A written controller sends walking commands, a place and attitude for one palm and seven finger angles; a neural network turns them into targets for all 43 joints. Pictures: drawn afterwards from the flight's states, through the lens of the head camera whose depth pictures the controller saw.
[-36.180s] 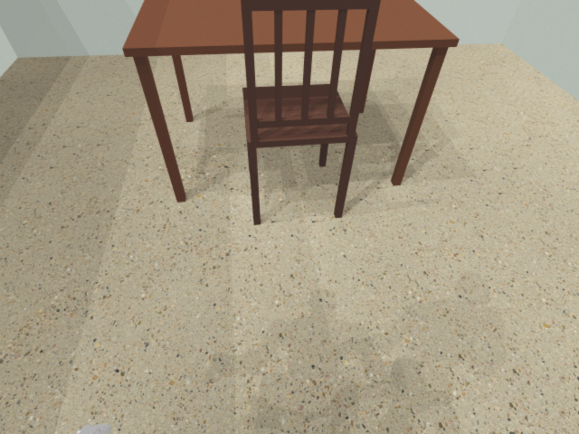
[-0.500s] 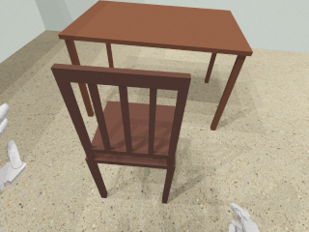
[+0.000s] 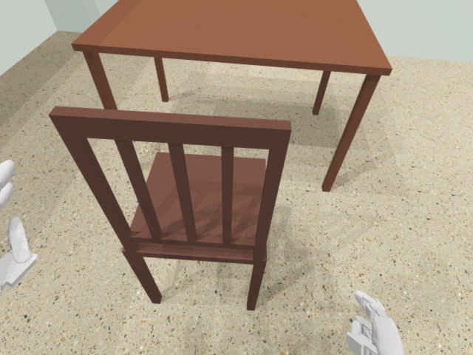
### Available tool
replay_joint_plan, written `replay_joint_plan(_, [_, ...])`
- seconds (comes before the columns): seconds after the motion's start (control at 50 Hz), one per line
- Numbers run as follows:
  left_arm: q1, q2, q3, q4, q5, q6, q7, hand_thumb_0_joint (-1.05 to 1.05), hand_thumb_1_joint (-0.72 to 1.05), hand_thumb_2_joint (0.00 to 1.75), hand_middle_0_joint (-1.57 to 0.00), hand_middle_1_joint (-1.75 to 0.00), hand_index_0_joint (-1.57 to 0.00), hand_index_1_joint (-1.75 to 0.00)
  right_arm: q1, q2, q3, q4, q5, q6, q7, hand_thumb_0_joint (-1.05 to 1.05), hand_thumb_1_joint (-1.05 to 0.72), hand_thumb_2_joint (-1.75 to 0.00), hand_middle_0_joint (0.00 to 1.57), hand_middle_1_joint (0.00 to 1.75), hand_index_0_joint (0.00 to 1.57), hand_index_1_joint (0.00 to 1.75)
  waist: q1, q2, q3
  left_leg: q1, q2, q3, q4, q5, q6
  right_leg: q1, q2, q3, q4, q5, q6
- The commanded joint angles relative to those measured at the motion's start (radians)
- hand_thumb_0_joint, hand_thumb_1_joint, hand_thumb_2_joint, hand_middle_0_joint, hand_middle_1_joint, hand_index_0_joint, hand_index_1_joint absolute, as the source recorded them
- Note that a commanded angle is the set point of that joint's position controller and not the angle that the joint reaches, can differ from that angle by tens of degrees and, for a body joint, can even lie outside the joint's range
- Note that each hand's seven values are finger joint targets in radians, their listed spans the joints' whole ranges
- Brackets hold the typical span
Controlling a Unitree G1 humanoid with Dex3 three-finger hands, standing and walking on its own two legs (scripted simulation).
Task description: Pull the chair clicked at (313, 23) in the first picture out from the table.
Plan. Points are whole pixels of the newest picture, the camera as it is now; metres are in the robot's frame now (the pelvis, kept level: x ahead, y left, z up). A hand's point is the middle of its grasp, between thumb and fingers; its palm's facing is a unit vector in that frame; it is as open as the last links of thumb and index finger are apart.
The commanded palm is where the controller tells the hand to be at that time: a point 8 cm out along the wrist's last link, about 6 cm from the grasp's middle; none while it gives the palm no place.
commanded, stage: stop stepping back and stand still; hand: left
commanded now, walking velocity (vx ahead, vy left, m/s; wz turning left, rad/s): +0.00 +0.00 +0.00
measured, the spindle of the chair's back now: (185, 198) +0.44 +0.14 -0.04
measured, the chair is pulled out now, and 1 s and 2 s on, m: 0.49 0.49 0.49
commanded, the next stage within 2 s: let the arm hang, fingers relaxed in 0.08 s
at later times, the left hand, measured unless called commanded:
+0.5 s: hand out of the picture +0.04 +0.17 -0.17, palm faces +0.04 -0.98 -0.19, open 6.9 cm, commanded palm none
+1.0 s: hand out of the picture -0.01 +0.17 -0.18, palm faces -0.01 -0.98 -0.20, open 7.3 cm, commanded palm none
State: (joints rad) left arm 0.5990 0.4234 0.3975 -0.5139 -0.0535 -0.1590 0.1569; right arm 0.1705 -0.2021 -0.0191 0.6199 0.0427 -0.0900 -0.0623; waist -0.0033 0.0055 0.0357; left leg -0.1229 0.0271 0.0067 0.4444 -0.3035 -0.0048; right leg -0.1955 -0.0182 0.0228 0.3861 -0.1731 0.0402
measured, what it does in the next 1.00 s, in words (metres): stands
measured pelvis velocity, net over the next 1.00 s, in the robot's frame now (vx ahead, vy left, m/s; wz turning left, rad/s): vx -0.02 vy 0.00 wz -0.03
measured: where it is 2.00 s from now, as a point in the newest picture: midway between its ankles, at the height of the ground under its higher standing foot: outside the picture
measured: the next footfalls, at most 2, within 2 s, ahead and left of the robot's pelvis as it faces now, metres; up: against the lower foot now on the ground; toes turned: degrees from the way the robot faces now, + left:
none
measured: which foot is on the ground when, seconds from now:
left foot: down 0.00-1.00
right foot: down 0.00-1.00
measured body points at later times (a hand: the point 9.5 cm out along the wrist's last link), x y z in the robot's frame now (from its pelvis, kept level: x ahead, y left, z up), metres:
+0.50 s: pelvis -0.01 +0.00 -0.01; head +0.00 +0.01 +0.44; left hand +0.03 +0.22 -0.16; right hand +0.03 -0.24 -0.15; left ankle -0.04 +0.12 -0.74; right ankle +0.02 -0.15 -0.74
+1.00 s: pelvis -0.02 +0.00 +0.00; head -0.01 -0.01 +0.45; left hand -0.01 +0.22 -0.16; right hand -0.05 -0.19 -0.17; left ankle -0.04 +0.12 -0.74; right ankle +0.02 -0.15 -0.74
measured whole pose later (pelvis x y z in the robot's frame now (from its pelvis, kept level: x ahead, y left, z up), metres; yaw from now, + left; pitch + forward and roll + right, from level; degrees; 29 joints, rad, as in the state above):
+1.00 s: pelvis -0.02 +0.00 +0.00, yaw -2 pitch -2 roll +0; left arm 0.30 0.14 -0.01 1.08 0.02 0.02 0.04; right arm 0.37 -0.10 0.00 1.07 -0.01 0.00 -0.02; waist 0.00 0.02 0.03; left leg -0.14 0.02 0.04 0.47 -0.30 0.00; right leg -0.24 -0.03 0.05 0.45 -0.18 0.04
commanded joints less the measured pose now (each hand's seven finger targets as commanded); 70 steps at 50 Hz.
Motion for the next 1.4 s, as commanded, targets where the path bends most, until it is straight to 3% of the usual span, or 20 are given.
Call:
replay_joint_plan(0.0, [-0.005, 0.169, 0.134, -0.171, -0.009, -0.058, 0.027, 0.0, 0.9, 0.9, -0.2, -0.3, -0.2, -0.3, -0.072, -0.124, -0.049, -0.141, 0.001, -0.036, -0.011, 0.0, -0.9, -0.9, 0.2, 0.3, 0.2, 0.3, -0.007, 0.059, -0.128, -0.022, 0.1, -0.052, -0.061, 0.354, 0.022, 0.109, -0.094, 0.038, -0.009, 0.341, -0.058])
replay_joint_plan(0.14, [-0.035, 0.157, 0.113, -0.18, -0.008, -0.055, 0.025, 0.0, 0.9, 0.9, -0.2, -0.3, -0.2, -0.3, -0.079, -0.126, -0.042, -0.152, -0.003, -0.033, -0.01, 0.0, -0.9, -0.9, 0.2, 0.3, 0.2, 0.3, -0.005, 0.056, -0.108, -0.048, 0.096, -0.061, -0.081, 0.277, 0.024, 0.096, -0.086, 0.039, -0.021, 0.265, -0.052])
replay_joint_plan(0.16, [-0.105, -0.045, -0.3, 0.596, 0.121, 0.072, -0.112, 0.0, 0.9, 0.9, -0.2, -0.3, -0.2, -0.3, -0.037, -0.21, -0.064, 0.073, -0.04, -0.062, 0.096, 0.0, -0.9, -0.9, 0.2, 0.3, 0.2, 0.3, -0.057, 0.048, -0.03, -0.119, 0.087, -0.065, 0.07, 0.447, 0.03, -0.068, -0.081, -0.028, 0.169, 0.351, -0.054])
replay_joint_plan(0.18, [-0.089, -0.099, -0.278, 0.651, 0.089, 0.13, -0.136, 0.0, 0.9, 0.9, -0.2, -0.3, -0.2, -0.3, 0.037, -0.153, -0.05, 0.079, -0.04, -0.001, 0.092, 0.0, -0.9, -0.9, 0.2, 0.3, 0.2, 0.3, -0.032, 0.023, -0.13, -0.116, 0.082, -0.054, 0.057, 0.428, 0.023, -0.05, -0.07, 0.004, 0.134, 0.222, -0.045])
replay_joint_plan(0.22, [-0.17, -0.118, -0.314, 0.739, 0.083, 0.146, -0.137, 0.0, 0.9, 0.9, -0.2, -0.3, -0.2, -0.3, 0.041, -0.133, -0.032, 0.059, -0.055, 0.038, 0.086, 0.0, -0.9, -0.9, 0.2, 0.3, 0.2, 0.3, -0.021, -0.032, -0.105, -0.173, 0.09, -0.107, 0.029, 0.254, 0.045, -0.061, -0.068, -0.004, 0.125, 0.071, -0.05])
replay_joint_plan(0.28, [-0.258, -0.085, -0.332, 0.912, 0.084, 0.152, -0.126, 0.0, 0.9, 0.9, -0.2, -0.3, -0.2, -0.3, 0.038, -0.151, -0.028, 0.073, -0.067, 0.071, 0.081, 0.0, -0.9, -0.9, 0.2, 0.3, 0.2, 0.3, -0.004, -0.144, -0.074, -0.173, 0.064, -0.126, 0.02, 0.254, 0.052, -0.029, -0.074, 0.03, 0.111, 0.142, -0.068])
replay_joint_plan(0.34, [-0.299, -0.068, -0.354, 1.1, 0.078, 0.159, -0.121, 0.0, 0.9, 0.9, -0.2, -0.3, -0.2, -0.3, 0.048, -0.141, -0.019, 0.132, -0.063, 0.084, 0.07, 0.0, -0.9, -0.9, 0.2, 0.3, 0.2, 0.3, 0.005, -0.063, -0.052, -0.123, 0.048, -0.096, -0.014, 0.248, 0.046, -0.009, -0.073, 0.056, 0.075, 0.164, -0.071])
replay_joint_plan(0.4, [-0.297, -0.064, -0.374, 1.253, 0.071, 0.155, -0.121, 0.0, 0.9, 0.9, -0.2, -0.3, -0.2, -0.3, 0.071, -0.124, -0.009, 0.201, -0.056, 0.083, 0.061, 0.0, -0.9, -0.9, 0.2, 0.3, 0.2, 0.3, 0.008, 0.084, -0.014, -0.101, 0.049, -0.077, -0.053, 0.199, 0.041, -0.005, -0.064, 0.067, 0.031, 0.113, -0.068])
replay_joint_plan(0.48, [-0.253, -0.107, -0.372, 1.376, 0.068, 0.153, -0.119, 0.0, 0.9, 0.9, -0.2, -0.3, -0.2, -0.3, 0.14, -0.068, -0.007, 0.274, -0.058, 0.085, 0.05, 0.0, -0.9, -0.9, 0.2, 0.3, 0.2, 0.3, 0.008, 0.158, -0.02, -0.1, 0.053, -0.06, -0.073, 0.058, 0.043, 0.0, -0.056, 0.065, -0.015, 0.021, -0.076])
replay_joint_plan(0.54, [-0.261, -0.116, -0.382, 1.429, 0.067, 0.153, -0.123, 0.0, 0.9, 0.9, -0.2, -0.3, -0.2, -0.3, 0.195, -0.061, -0.01, 0.312, -0.056, 0.089, 0.047, 0.0, -0.9, -0.9, 0.2, 0.3, 0.2, 0.3, 0.002, 0.057, 0.002, -0.106, 0.057, -0.066, -0.079, 0.013, 0.046, -0.014, -0.057, 0.063, -0.038, -0.014, -0.076])
replay_joint_plan(0.68, [-0.239, -0.138, -0.394, 1.518, 0.06, 0.155, -0.121, 0.0, 0.9, 0.9, -0.2, -0.3, -0.2, -0.3, 0.283, -0.04, -0.005, 0.386, -0.053, 0.082, 0.039, 0.0, -0.9, -0.9, 0.2, 0.3, 0.2, 0.3, -0.001, -0.001, 0.001, -0.096, 0.061, -0.065, -0.086, 0.045, 0.053, -0.019, -0.061, 0.057, -0.029, -0.01, -0.08])
replay_joint_plan(0.9, [-0.231, -0.178, -0.398, 1.558, 0.062, 0.158, -0.112, 0.0, 0.9, 0.9, -0.2, -0.3, -0.2, -0.3, 0.3, 0.003, 0.001, 0.433, -0.051, 0.082, 0.032, 0.0, -0.9, -0.9, 0.2, 0.3, 0.2, 0.3, 0.0, 0.014, 0.099, -0.121, 0.06, -0.052, -0.109, 0.053, 0.056, -0.064, -0.054, 0.061, -0.018, -0.004, -0.082])
replay_joint_plan(0.96, [-0.227, -0.185, -0.392, 1.555, 0.063, 0.155, -0.111, 0.0, 0.9, 0.9, -0.2, -0.3, -0.2, -0.3, 0.302, 0.013, 0.0, 0.431, -0.051, 0.078, 0.031, 0.0, -0.9, -0.9, 0.2, 0.3, 0.2, 0.3, 0.0, 0.002, 0.049, -0.099, 0.061, -0.053, -0.1, 0.069, 0.056, -0.045, -0.055, 0.062, -0.009, 0.018, -0.078])
replay_joint_plan(1.08, [-0.232, -0.2, -0.39, 1.553, 0.065, 0.157, -0.111, 0.0, 0.9, 0.9, -0.2, -0.3, -0.2, -0.3, 0.293, 0.024, -0.003, 0.43, -0.052, 0.08, 0.029, 0.0, -0.9, -0.9, 0.2, 0.3, 0.2, 0.3, -0.002, 0.007, 0.083, -0.109, 0.061, -0.052, -0.11, 0.042, 0.06, -0.068, -0.05, 0.066, -0.01, 0.006, -0.077])
replay_joint_plan(1.1, [-0.24, -0.198, -0.392, 1.551, 0.066, 0.159, -0.111, 0.0, 0.9, 0.9, -0.2, -0.3, -0.2, -0.3, 0.288, 0.023, -0.003, 0.43, -0.051, 0.084, 0.029, 0.0, -0.9, -0.9, 0.2, 0.3, 0.2, 0.3, -0.002, 0.009, 0.123, -0.129, 0.062, -0.053, -0.119, 0.029, 0.061, -0.082, -0.046, 0.061, -0.014, -0.004, -0.079])
replay_joint_plan(1.16, [-0.23, -0.201, -0.388, 1.547, 0.066, 0.155, -0.111, 0.0, 0.9, 0.9, -0.2, -0.3, -0.2, -0.3, 0.297, 0.02, -0.004, 0.426, -0.053, 0.078, 0.029, 0.0, -0.9, -0.9, 0.2, 0.3, 0.2, 0.3, -0.004, -0.014, 0.046, -0.081, 0.061, -0.05, -0.101, 0.075, 0.062, -0.054, -0.054, 0.066, -0.006, 0.031, -0.077])
replay_joint_plan(1.22, [-0.231, -0.202, -0.388, 1.547, 0.066, 0.156, -0.11, 0.0, 0.9, 0.9, -0.2, -0.3, -0.2, -0.3, 0.287, 0.025, -0.002, 0.427, -0.053, 0.078, 0.027, 0.0, -0.9, -0.9, 0.2, 0.3, 0.2, 0.3, -0.002, 0.029, 0.08, -0.09, 0.062, -0.046, -0.104, 0.088, 0.061, -0.068, -0.054, 0.065, -0.005, 0.038, -0.08])
replay_joint_plan(1.28, [-0.232, -0.203, -0.386, 1.549, 0.064, 0.153, -0.111, 0.0, 0.9, 0.9, -0.2, -0.3, -0.2, -0.3, 0.298, 0.019, -0.001, 0.429, -0.052, 0.074, 0.025, 0.0, -0.9, -0.9, 0.2, 0.3, 0.2, 0.3, -0.005, 0.003, 0.029, -0.059, 0.065, -0.045, -0.093, 0.134, 0.06, -0.04, -0.057, 0.064, 0.005, 0.078, -0.08])
replay_joint_plan(1.3, [-0.237, -0.205, -0.388, 1.552, 0.064, 0.155, -0.111, 0.0, 0.9, 0.9, -0.2, -0.3, -0.2, -0.3, 0.287, 0.021, -0.001, 0.429, -0.052, 0.078, 0.024, 0.0, -0.9, -0.9, 0.2, 0.3, 0.2, 0.3, -0.003, 0.011, 0.074, -0.076, 0.064, -0.042, -0.099, 0.127, 0.06, -0.056, -0.055, 0.06, 0.0, 0.073, -0.083])
replay_joint_plan(1.38, [-0.235, -0.205, -0.386, 1.555, 0.065, 0.154, -0.111, 0.0, 0.9, 0.9, -0.2, -0.3, -0.2, -0.3, 0.297, 0.019, 0.0, 0.431, -0.052, 0.077, 0.024, 0.0, -0.9, -0.9, 0.2, 0.3, 0.2, 0.3, -0.007, 0.008, 0.046, -0.059, 0.063, -0.042, -0.092, 0.121, 0.058, -0.049, -0.057, 0.066, -0.001, 0.064, -0.081])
